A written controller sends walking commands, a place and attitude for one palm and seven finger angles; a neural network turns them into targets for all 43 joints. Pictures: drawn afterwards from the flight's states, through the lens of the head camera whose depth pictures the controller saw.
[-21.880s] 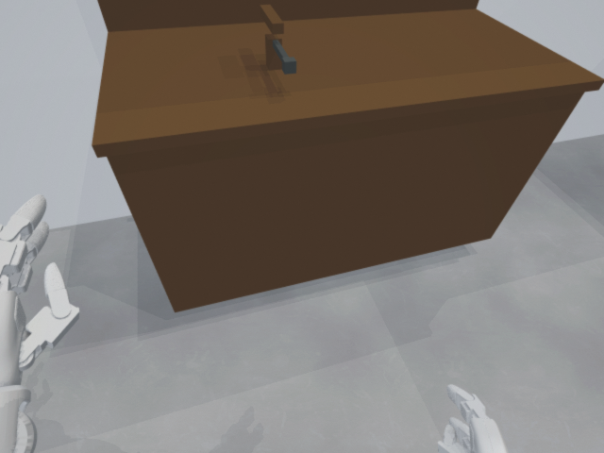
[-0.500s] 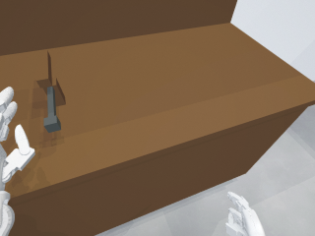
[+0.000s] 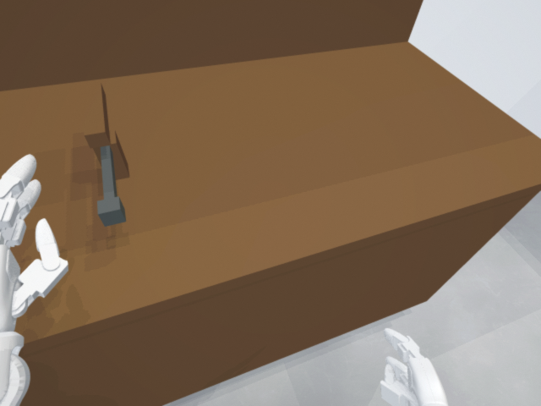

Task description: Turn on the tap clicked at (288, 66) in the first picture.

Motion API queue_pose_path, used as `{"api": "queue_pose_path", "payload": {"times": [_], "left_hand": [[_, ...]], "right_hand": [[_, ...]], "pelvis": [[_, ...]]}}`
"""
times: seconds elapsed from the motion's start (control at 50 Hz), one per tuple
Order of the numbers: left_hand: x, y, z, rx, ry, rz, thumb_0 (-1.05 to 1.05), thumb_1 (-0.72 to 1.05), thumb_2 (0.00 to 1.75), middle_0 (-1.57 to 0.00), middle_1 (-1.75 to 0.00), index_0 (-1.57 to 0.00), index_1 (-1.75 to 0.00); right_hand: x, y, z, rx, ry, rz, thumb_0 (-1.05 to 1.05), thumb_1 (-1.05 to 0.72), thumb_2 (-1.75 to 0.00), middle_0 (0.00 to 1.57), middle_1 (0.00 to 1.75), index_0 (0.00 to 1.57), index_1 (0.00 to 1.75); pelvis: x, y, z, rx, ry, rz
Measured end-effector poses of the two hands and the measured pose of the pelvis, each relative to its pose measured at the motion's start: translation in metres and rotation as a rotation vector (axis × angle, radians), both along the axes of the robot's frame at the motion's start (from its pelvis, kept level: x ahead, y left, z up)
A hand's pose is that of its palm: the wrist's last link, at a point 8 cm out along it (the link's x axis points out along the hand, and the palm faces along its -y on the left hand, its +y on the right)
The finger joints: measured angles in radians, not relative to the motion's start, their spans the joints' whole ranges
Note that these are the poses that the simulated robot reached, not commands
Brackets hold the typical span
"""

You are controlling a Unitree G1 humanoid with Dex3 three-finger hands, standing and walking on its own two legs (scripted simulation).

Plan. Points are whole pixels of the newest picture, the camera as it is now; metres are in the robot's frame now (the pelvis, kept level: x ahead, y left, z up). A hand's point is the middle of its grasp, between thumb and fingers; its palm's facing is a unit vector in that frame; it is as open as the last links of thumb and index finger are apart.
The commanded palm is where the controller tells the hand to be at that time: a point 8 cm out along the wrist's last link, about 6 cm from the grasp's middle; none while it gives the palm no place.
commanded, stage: look again from close up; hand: left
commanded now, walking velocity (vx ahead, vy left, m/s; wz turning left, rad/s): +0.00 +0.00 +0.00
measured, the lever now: (111, 211) +0.33 +0.26 +0.11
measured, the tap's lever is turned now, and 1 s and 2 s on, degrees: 0 0 0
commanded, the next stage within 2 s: shuffle to correct the standing spot in 0.22 s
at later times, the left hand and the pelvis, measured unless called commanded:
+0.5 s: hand (75, 269) +0.21 +0.23 +0.16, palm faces +0.40 -0.86 -0.33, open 7.4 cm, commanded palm +0.16 +0.26 +0.18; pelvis +0.00 -0.02 +0.00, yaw +0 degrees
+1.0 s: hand (150, 265) +0.23 +0.16 +0.16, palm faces +0.34 -0.86 -0.37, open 7.4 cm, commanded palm +0.17 +0.20 +0.18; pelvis +0.01 -0.08 +0.00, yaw +0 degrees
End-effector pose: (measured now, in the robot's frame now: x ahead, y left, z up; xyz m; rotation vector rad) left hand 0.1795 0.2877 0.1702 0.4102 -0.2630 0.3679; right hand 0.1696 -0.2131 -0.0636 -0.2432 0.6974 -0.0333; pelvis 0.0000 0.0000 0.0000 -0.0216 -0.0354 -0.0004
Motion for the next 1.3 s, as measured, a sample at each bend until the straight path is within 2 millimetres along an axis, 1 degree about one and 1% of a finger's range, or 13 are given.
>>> {"api": "queue_pose_path", "payload": {"times": [0.16,0.36,0.48,0.58,0.68,0.8,0.94,1.04,1.18,1.3], "left_hand": [[-0.003,-0.002,0.000,0.005,0.007,-0.006,0.01,0.89,0.90,-0.21,-0.30,-0.21,-0.30],[-0.008,-0.009,0.003,0.006,0.006,0.000,0.01,0.89,0.90,-0.21,-0.30,-0.21,-0.30],[-0.006,-0.015,0.002,-0.008,0.009,0.003,0.01,0.89,0.90,-0.21,-0.30,-0.21,-0.30],[0.000,-0.026,0.002,-0.020,0.004,-0.003,0.01,0.89,0.90,-0.21,-0.30,-0.21,-0.30],[0.006,-0.041,0.002,-0.021,0.011,-0.024,0.01,0.89,0.90,-0.21,-0.30,-0.21,-0.30],[0.011,-0.060,0.003,-0.009,0.031,-0.047,0.01,0.89,0.90,-0.21,-0.30,-0.21,-0.30],[0.009,-0.082,0.006,0.011,0.049,-0.051,0.01,0.89,0.90,-0.21,-0.30,-0.21,-0.30],[0.008,-0.095,0.006,0.014,0.063,-0.036,0.01,0.89,0.90,-0.21,-0.30,-0.21,-0.30],[0.010,-0.112,0.003,-0.001,0.071,-0.026,0.01,0.89,0.90,-0.21,-0.30,-0.21,-0.30],[0.007,-0.119,0.001,0.007,0.092,-0.010,0.01,0.89,0.90,-0.22,-0.30,-0.21,-0.30]], "right_hand": [[-0.004,-0.008,0.000,-0.013,0.006,-0.022,0.01,-0.90,-0.90,0.21,0.30,0.20,0.30],[-0.004,-0.012,-0.001,-0.003,0.000,-0.023,0.01,-0.90,-0.90,0.21,0.30,0.20,0.30],[-0.003,-0.015,-0.001,0.007,0.001,-0.027,0.01,-0.90,-0.90,0.21,0.30,0.20,0.30],[-0.002,-0.021,-0.001,0.020,0.002,-0.029,0.01,-0.90,-0.90,0.21,0.30,0.20,0.30],[0.000,-0.035,0.000,0.026,0.001,-0.040,0.01,-0.90,-0.90,0.21,0.30,0.20,0.30],[0.001,-0.059,-0.001,0.018,0.002,-0.063,0.01,-0.90,-0.90,0.21,0.30,0.20,0.30],[0.002,-0.089,-0.006,0.006,0.005,-0.087,0.01,-0.90,-0.90,0.21,0.30,0.20,0.30],[0.002,-0.106,-0.011,0.007,0.013,-0.096,0.01,-0.90,-0.90,0.21,0.30,0.20,0.30],[-0.001,-0.122,-0.017,0.016,0.035,-0.106,0.01,-0.90,-0.90,0.21,0.30,0.20,0.30],[-0.002,-0.128,-0.020,0.025,0.053,-0.107,0.01,-0.90,-0.90,0.20,0.30,0.20,0.30]], "pelvis": [[-0.001,-0.001,0.000,0.001,-0.002,0.001],[-0.003,-0.006,0.001,0.006,-0.004,0.001],[-0.003,-0.014,0.002,0.012,-0.006,-0.006],[0.000,-0.024,0.003,0.014,-0.004,-0.009],[0.003,-0.037,0.002,0.013,0.002,-0.011],[0.007,-0.053,0.001,0.014,0.009,-0.012],[0.010,-0.073,-0.001,0.018,0.014,-0.005],[0.010,-0.086,-0.003,0.021,0.020,-0.005],[0.010,-0.102,-0.005,0.020,0.030,0.000],[0.012,-0.108,-0.003,0.017,0.031,0.014]]}}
